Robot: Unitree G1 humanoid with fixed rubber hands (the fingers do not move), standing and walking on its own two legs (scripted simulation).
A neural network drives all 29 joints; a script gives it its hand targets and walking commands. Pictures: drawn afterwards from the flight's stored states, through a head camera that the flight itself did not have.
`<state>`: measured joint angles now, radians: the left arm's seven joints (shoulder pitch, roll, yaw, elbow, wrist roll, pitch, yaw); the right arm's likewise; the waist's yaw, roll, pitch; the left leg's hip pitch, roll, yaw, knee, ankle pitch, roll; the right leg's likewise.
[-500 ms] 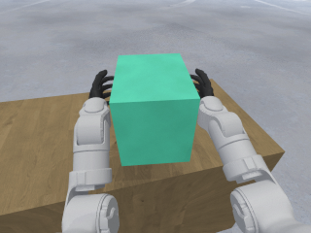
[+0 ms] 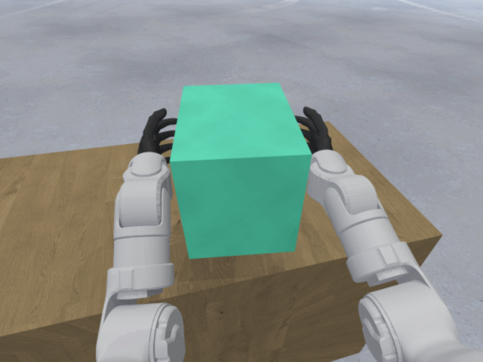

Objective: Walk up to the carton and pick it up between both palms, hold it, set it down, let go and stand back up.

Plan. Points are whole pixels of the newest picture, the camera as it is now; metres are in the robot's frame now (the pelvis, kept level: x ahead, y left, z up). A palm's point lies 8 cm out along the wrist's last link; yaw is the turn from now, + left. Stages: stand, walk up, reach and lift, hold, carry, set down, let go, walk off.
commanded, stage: hold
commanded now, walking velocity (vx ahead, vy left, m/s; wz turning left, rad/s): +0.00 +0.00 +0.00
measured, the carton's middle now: (236, 165) +0.38 +0.02 +0.19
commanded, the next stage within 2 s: none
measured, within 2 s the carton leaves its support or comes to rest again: neither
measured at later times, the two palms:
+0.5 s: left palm (160, 154) +0.36 +0.13 +0.22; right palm (326, 155) +0.36 -0.13 +0.21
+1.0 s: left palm (154, 158) +0.36 +0.14 +0.22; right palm (323, 156) +0.36 -0.12 +0.22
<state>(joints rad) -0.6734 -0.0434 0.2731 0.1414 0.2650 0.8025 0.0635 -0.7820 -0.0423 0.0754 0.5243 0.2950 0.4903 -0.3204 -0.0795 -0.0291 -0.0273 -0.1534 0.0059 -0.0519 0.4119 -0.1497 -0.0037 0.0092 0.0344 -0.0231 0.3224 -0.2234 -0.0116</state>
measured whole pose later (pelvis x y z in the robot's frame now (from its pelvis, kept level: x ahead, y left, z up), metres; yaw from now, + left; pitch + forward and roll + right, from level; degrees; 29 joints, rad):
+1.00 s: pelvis -0.01 +0.00 +0.00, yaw +0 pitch -7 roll -1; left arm -0.70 -0.05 0.30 0.18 0.25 0.79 0.06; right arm -0.79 -0.03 0.06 0.55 0.28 0.48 -0.32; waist -0.08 -0.03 -0.03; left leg -0.15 0.01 -0.06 0.41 -0.14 -0.01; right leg 0.00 0.04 -0.03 0.33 -0.22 -0.02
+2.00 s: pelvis +0.00 +0.00 +0.00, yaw -1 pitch -8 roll -1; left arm -0.68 -0.07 0.30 0.14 0.27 0.81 0.05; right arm -0.77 -0.05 0.08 0.52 0.30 0.50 -0.32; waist -0.08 -0.03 -0.02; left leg -0.12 0.01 -0.06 0.41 -0.15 -0.01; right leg 0.03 0.04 -0.02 0.33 -0.23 -0.02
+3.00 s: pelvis +0.00 +0.00 +0.00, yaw -1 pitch -7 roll -1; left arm -0.67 -0.07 0.29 0.12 0.26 0.80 0.07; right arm -0.76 -0.05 0.08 0.50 0.31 0.49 -0.32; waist -0.09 -0.02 -0.02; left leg -0.13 0.01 -0.05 0.41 -0.16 -0.01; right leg 0.02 0.04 -0.02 0.33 -0.23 -0.02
